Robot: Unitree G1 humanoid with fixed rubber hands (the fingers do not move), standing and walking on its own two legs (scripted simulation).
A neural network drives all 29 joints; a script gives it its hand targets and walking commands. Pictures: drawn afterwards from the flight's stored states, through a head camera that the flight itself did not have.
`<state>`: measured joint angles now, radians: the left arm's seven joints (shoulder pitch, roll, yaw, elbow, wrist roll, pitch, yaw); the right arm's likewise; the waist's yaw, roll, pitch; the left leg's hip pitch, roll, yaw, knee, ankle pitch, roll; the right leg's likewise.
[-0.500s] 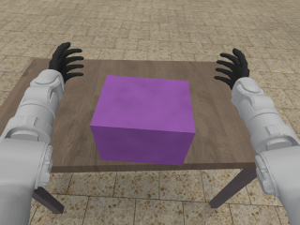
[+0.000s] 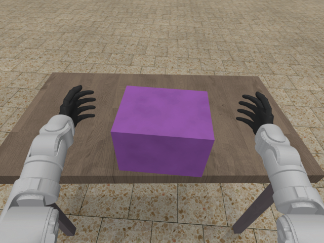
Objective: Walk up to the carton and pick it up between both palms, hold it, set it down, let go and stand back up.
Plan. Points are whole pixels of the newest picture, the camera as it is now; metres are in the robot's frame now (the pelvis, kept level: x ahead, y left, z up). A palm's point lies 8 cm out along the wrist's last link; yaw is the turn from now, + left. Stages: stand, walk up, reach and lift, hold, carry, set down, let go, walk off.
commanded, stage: set down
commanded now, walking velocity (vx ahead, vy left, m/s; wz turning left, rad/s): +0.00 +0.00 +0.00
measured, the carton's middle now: (163, 130) +0.45 -0.03 +0.02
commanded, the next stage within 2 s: none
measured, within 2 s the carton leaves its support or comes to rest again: neither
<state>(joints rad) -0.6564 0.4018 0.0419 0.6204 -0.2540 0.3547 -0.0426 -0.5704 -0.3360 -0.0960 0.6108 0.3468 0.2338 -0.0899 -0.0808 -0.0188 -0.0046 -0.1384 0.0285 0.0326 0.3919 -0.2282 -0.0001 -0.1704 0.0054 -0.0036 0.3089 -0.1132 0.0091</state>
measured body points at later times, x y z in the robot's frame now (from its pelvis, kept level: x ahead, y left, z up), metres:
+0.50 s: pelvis +0.01 -0.01 +0.00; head -0.01 +0.01 +0.45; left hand +0.36 +0.23 +0.09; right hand +0.33 -0.24 +0.09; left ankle -0.01 +0.11 -0.75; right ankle +0.03 -0.13 -0.75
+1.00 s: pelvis +0.02 +0.00 +0.00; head +0.01 +0.01 +0.45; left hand +0.28 +0.24 +0.05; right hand +0.26 -0.24 +0.06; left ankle -0.01 +0.11 -0.75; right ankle +0.03 -0.13 -0.75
